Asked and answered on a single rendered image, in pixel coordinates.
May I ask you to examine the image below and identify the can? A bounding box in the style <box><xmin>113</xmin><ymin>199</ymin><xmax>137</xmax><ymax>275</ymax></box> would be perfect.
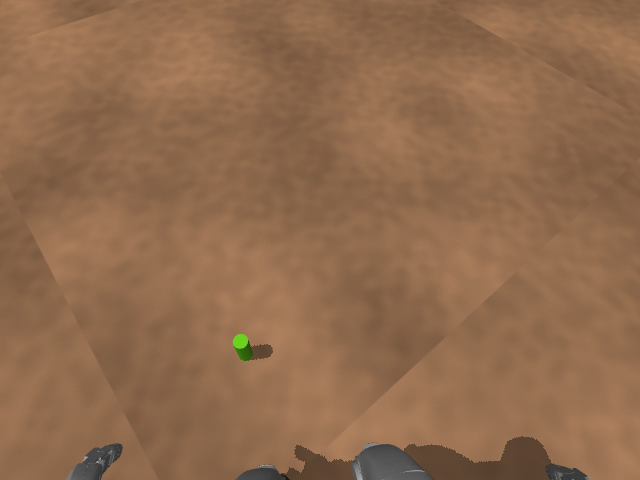
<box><xmin>233</xmin><ymin>334</ymin><xmax>253</xmax><ymax>361</ymax></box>

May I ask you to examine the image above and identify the left robot hand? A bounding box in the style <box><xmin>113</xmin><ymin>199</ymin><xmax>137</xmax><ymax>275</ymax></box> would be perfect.
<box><xmin>66</xmin><ymin>443</ymin><xmax>123</xmax><ymax>480</ymax></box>

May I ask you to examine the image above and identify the right robot hand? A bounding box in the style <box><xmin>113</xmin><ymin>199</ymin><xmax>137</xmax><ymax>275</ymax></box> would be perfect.
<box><xmin>545</xmin><ymin>464</ymin><xmax>589</xmax><ymax>480</ymax></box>

